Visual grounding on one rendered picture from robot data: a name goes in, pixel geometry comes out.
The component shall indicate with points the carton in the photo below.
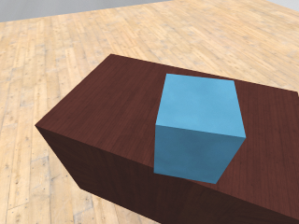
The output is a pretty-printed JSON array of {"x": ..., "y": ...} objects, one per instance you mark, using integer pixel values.
[{"x": 198, "y": 129}]

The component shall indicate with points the pedestal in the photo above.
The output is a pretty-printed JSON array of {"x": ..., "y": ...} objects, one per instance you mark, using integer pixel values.
[{"x": 103, "y": 132}]

